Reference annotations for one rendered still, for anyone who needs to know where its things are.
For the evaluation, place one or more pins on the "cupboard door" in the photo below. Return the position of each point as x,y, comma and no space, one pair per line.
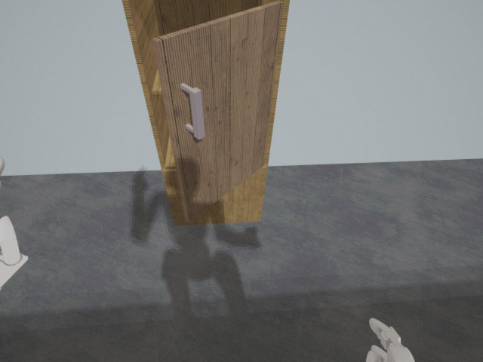
232,61

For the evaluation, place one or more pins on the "robot right hand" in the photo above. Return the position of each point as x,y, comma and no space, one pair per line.
391,341

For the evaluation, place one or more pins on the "robot left hand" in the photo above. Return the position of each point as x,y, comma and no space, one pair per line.
11,260

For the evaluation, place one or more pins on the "handle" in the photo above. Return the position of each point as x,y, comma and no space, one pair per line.
195,94

